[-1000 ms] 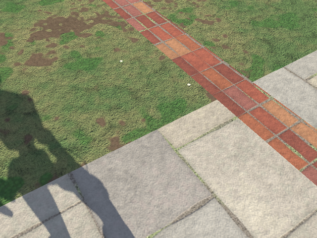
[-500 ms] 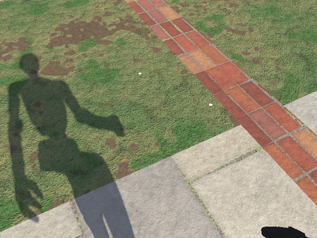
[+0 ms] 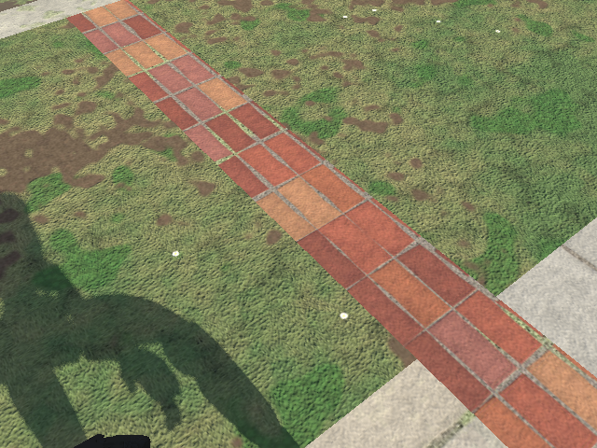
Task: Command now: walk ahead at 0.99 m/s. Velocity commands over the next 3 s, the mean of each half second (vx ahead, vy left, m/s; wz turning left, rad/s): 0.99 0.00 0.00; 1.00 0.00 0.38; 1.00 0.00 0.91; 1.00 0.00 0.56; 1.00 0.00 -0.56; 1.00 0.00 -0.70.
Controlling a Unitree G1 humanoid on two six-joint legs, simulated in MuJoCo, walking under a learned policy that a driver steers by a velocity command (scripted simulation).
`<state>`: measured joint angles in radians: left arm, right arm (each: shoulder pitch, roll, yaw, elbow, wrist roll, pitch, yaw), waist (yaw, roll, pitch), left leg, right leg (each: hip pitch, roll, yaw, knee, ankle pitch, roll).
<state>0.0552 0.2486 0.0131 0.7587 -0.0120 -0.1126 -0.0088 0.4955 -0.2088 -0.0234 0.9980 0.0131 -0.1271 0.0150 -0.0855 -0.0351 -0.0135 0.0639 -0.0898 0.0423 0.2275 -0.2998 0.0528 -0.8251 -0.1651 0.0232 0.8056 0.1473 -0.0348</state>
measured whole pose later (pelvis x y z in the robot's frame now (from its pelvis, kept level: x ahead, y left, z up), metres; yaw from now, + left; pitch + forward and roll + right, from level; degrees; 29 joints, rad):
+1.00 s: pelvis +0.95 +0.01 +0.00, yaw +13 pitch +0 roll +1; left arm -0.03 0.27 0.01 0.64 0.01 -0.16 -0.01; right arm 0.52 -0.23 -0.05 0.87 0.03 -0.09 0.00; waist -0.13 -0.03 0.01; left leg -0.02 -0.14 -0.19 0.33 -0.29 0.10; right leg -0.69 -0.08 0.14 0.64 0.07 0.04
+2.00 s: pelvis +1.66 +0.45 -0.01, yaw +58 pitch +1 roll -1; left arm 0.03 0.26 0.02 0.63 -0.02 -0.13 -0.04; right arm 0.45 -0.24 -0.04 0.80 0.02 -0.09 0.00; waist -0.10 -0.03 0.03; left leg 0.18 -0.09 -0.11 0.24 -0.43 0.11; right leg -0.69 -0.07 0.00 0.49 0.22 -0.01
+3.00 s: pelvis +2.31 +1.05 -0.05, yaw +14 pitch -2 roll +2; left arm 0.11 0.24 0.03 0.57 -0.01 -0.03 -0.05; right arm 0.46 -0.27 -0.03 0.88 0.02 -0.07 -0.01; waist -0.05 -0.02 0.08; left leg -0.04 0.03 0.04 1.12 -0.49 0.00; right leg -0.59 0.05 -0.04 0.79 -0.17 -0.14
